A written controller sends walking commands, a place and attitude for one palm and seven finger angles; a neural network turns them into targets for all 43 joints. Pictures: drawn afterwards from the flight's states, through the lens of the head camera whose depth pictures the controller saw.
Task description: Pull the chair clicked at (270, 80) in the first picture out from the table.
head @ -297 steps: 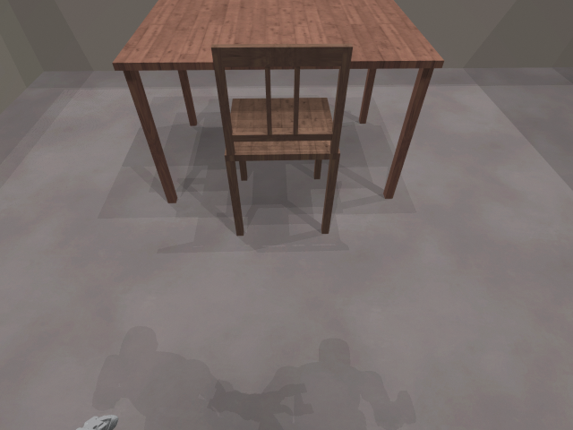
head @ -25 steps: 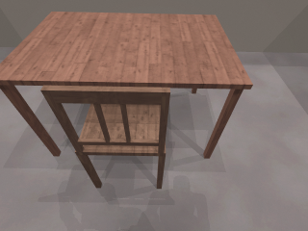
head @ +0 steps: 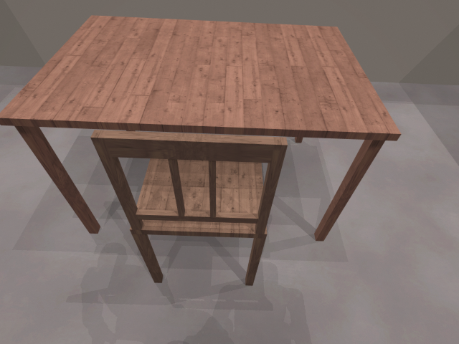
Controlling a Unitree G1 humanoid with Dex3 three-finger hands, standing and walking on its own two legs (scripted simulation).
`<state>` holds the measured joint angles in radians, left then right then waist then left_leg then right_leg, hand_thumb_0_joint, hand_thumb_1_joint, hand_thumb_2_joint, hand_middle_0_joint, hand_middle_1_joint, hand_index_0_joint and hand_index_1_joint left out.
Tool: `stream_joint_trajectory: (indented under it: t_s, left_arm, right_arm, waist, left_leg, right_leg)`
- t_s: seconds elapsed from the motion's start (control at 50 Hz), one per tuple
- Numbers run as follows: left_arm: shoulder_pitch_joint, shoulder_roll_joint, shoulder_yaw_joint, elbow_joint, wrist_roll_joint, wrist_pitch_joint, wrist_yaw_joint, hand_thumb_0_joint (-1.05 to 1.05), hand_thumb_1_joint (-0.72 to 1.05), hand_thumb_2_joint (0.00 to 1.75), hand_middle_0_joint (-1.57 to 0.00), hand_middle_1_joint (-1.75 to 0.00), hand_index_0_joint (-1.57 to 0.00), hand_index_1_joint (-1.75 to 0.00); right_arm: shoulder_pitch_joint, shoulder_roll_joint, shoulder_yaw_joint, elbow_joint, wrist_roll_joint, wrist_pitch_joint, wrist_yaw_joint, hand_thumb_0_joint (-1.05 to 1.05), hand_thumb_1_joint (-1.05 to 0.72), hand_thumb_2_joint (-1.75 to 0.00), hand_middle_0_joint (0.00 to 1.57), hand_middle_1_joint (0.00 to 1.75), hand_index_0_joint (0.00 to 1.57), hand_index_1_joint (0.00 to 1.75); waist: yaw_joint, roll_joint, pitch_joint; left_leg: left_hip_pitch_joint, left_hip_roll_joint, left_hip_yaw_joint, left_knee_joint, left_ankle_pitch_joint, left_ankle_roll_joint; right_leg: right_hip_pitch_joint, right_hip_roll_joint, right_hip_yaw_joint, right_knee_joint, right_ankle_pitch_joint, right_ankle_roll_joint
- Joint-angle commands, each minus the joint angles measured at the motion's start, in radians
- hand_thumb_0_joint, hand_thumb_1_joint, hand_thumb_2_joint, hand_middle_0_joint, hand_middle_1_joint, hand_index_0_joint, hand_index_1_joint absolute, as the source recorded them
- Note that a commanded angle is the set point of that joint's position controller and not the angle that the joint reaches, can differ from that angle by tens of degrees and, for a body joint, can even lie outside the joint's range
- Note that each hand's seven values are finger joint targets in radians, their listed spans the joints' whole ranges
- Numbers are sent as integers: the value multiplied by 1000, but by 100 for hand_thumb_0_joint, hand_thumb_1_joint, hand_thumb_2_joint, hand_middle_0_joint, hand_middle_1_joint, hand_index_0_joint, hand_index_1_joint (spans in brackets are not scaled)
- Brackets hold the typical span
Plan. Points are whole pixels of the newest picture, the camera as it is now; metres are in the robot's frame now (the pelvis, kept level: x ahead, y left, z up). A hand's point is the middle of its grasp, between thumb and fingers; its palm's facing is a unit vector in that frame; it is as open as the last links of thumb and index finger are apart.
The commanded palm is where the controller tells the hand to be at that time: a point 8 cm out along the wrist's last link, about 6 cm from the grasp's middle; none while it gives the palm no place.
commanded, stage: look again from close up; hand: left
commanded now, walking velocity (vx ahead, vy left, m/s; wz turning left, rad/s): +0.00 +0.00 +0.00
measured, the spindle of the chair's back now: (177, 188) +0.50 +0.16 -0.10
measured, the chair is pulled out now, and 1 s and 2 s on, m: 0.00 0.00 0.00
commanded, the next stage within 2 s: shuffle to correct the standing spot in 0.32 s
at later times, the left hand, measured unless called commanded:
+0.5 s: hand out of the picture +0.00 +0.14 -0.18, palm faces +0.02 -0.99 -0.17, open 7.4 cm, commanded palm none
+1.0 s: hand out of the picture +0.03 +0.11 -0.18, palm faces +0.07 -0.99 -0.16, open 7.4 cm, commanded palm none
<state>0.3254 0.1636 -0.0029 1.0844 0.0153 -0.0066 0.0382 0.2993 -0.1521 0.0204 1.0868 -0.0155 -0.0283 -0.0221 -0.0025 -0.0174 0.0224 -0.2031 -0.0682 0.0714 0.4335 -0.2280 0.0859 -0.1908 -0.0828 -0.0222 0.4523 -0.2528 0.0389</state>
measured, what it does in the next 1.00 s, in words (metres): shifts its weight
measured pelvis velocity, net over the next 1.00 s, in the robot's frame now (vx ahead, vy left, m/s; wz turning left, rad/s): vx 0.06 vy -0.04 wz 0.01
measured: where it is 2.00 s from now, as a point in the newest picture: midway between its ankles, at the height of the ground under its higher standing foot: outside the picture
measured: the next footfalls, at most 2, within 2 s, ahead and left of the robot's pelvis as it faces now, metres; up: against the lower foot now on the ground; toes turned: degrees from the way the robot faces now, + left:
none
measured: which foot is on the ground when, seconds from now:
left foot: down 0.00-1.00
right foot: down 0.00-1.00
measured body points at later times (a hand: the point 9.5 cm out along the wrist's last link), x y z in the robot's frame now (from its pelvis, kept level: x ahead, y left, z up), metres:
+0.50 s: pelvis +0.02 -0.02 +0.00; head +0.03 -0.01 +0.45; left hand +0.00 +0.19 -0.16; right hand +0.01 -0.24 -0.16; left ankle +0.01 +0.06 -0.74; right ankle -0.01 -0.16 -0.74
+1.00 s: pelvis +0.06 -0.04 +0.00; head +0.09 -0.03 +0.45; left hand +0.03 +0.16 -0.16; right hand +0.08 -0.27 -0.15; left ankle +0.01 +0.06 -0.73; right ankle +0.00 -0.16 -0.73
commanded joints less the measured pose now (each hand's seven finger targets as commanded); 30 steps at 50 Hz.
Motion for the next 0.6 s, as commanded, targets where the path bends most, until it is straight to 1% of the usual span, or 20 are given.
stream_joint_trajectory:
  t_s: [0.0, 0.02, 0.04, 0.06, 0.12, 0.14, 0.18, 0.22, 0.24, 0.26, 0.32, 0.34, 0.4, 0.42, 0.46, 0.48, 0.5, 0.52, 0.54, 0.58]
  left_arm:
    - [69, 63, 7, -14, 1, -10, 2, 0, 90, 90, -20, -30, -20, -30]
    - [68, 64, 8, -10, 1, -10, 3, 0, 90, 90, -20, -30, -20, -30]
    - [72, 66, 7, -9, 1, -10, 2, 0, 90, 90, -20, -30, -20, -30]
    - [73, 65, 7, -7, 1, -11, 4, 0, 90, 90, -20, -30, -20, -30]
    - [73, 65, 5, 2, 0, -9, 7, 0, 90, 90, -20, -30, -20, -30]
    - [76, 62, 6, 3, 0, -8, 6, 0, 90, 90, -20, -30, -20, -30]
    - [77, 60, 4, 8, 1, -7, 8, 0, 90, 90, -20, -30, -20, -30]
    - [78, 58, 4, 10, 0, -6, 8, 0, 90, 90, -20, -30, -20, -30]
    - [77, 58, 5, 10, 2, -6, 6, 0, 90, 90, -20, -30, -20, -30]
    - [76, 59, 4, 10, 2, -7, 7, 0, 90, 90, -20, -30, -20, -30]
    - [76, 57, 5, 11, 1, -9, 8, 0, 90, 90, -20, -30, -20, -30]
    - [75, 58, 6, 8, 1, -8, 7, 0, 90, 90, -20, -30, -20, -30]
    - [75, 57, 6, 9, 0, -11, 8, 0, 90, 90, -20, -30, -20, -30]
    - [80, 54, 5, 15, 0, -13, 7, 0, 90, 90, -20, -30, -20, -30]
    - [75, 51, 7, 14, 3, -9, 3, 0, 90, 90, -20, -30, -20, -30]
    - [75, 47, 8, 14, 6, -7, 0, 0, 90, 90, -20, -30, -20, -30]
    - [74, 47, 7, 12, 8, -7, -3, 0, 90, 90, -20, -30, -20, -30]
    - [74, 43, 8, 11, 10, -6, -5, 0, 90, 90, -20, -30, -20, -30]
    - [78, 42, 8, 9, 12, -6, -8, 0, 90, 90, -20, -30, -20, -30]
    - [92, 40, 11, 9, 13, -11, -10, 0, 90, 90, -20, -30, -20, -30]
  right_arm:
    - [46, -116, -24, -23, 6, -15, -9, 0, -90, -90, 20, 30, 20, 30]
    - [48, -116, -23, -18, 7, -16, -9, 0, -90, -90, 20, 30, 20, 30]
    - [42, -108, -22, -14, 9, -16, -10, 0, -90, -90, 20, 30, 20, 30]
    - [42, -111, -23, -13, 8, -16, -10, 0, -90, -90, 20, 30, 20, 30]
    - [47, -110, -21, -2, 9, -15, -11, 0, -90, -90, 20, 30, 20, 30]
    - [37, -104, -20, 1, 10, -13, -12, 0, -90, -90, 20, 30, 20, 30]
    - [36, -106, -20, 4, 9, -13, -11, 0, -90, -90, 20, 30, 20, 30]
    - [35, -105, -19, 7, 9, -11, -10, 0, -90, -90, 20, 30, 20, 30]
    - [27, -100, -19, 8, 11, -9, -10, 0, -90, -90, 20, 30, 20, 30]
    - [27, -102, -20, 7, 10, -10, -9, 0, -90, -90, 20, 30, 20, 30]
    - [32, -99, -19, 13, 9, -11, -9, 0, -90, -90, 20, 30, 20, 30]
    - [26, -94, -18, 15, 11, -11, -9, 0, -90, -90, 20, 30, 20, 30]
    - [26, -93, -18, 16, 10, -12, -9, 0, -90, -90, 20, 30, 20, 30]
    - [32, -90, -16, 23, 9, -13, -9, 0, -90, -90, 20, 30, 20, 30]
    - [42, -95, -20, 30, 5, -9, -9, 0, -90, -90, 20, 30, 20, 30]
    - [42, -101, -23, 30, 3, -7, -8, 0, -90, -90, 20, 30, 20, 30]
    - [44, -103, -26, 33, 3, -5, -7, 0, -90, -90, 20, 30, 20, 30]
    - [46, -106, -29, 33, 2, -3, -7, 0, -90, -90, 20, 30, 20, 30]
    - [43, -105, -32, 31, 3, -1, -7, 0, -90, -90, 20, 30, 20, 30]
    - [42, -106, -35, 26, 1, -3, -7, 0, -90, -90, 20, 30, 20, 30]
  waist:
    - [7, 34, 21]
    - [6, 40, 15]
    - [9, 35, 24]
    - [6, 32, 15]
    - [4, 38, 27]
    - [7, 38, 45]
    - [7, 30, 50]
    - [6, 30, 58]
    - [10, 17, 74]
    - [8, 21, 70]
    - [7, 14, 44]
    - [10, 16, 60]
    - [10, 14, 44]
    - [7, 0, 32]
    - [3, 8, 41]
    - [2, 33, 55]
    - [2, 46, 65]
    - [0, 52, 89]
    - [4, 55, 110]
    - [8, 73, 119]
  left_leg:
    - [1, 174, -176, -138, 105, -35]
    - [8, 172, -170, -132, 134, -37]
    - [11, 171, -160, -125, 154, -34]
    - [18, 166, -156, -112, 181, -35]
    - [21, 166, -151, -112, 195, -40]
    - [18, 168, -148, -116, 189, -37]
    - [12, 164, -146, -114, 178, -38]
    - [6, 163, -150, -125, 132, -39]
    - [-6, 164, -145, -127, 107, -35]
    - [-10, 157, -146, -123, 110, -36]
    - [14, 157, -141, -116, 138, -38]
    - [6, 158, -139, -119, 128, -35]
    - [15, 154, -134, -104, 164, -37]
    - [27, 153, -132, -103, 130, -36]
    - [18, 162, -146, -119, -4, -29]
    - [9, 173, -160, -138, -79, -24]
    - [0, 183, -176, -153, -127, -18]
    - [-16, 192, -191, -168, -171, -12]
    - [-28, 201, -200, -178, -212, -2]
    - [-43, 202, -202, -161, -195, 5]
  right_leg:
    - [-5, -23, 19, -36, 74, -51]
    - [0, -24, 19, -36, 85, -50]
    - [0, -26, 17, -43, 95, -50]
    - [6, -28, 22, -39, 109, -48]
    - [4, -27, 22, -39, 104, -46]
    - [-3, -25, 21, -43, 101, -46]
    - [0, -30, 21, -42, 104, -44]
    - [-2, -27, 26, -47, 88, -44]
    - [-4, -27, 24, -56, 84, -45]
    - [1, -31, 30, -56, 94, -46]
    - [8, -30, 32, -51, 110, -47]
    - [6, -30, 28, -59, 103, -47]
    - [16, -34, 34, -57, 127, -48]
    - [20, -28, 33, -61, 104, -50]
    - [4, -15, 14, -41, 6, -56]
    - [-16, -6, 2, -28, -37, -58]
    - [-28, 2, -9, -14, -56, -60]
    - [-44, 11, -20, 0, -73, -62]
    - [-56, 15, -28, 0, -87, -64]
    - [-61, 16, -22, 11, -77, -71]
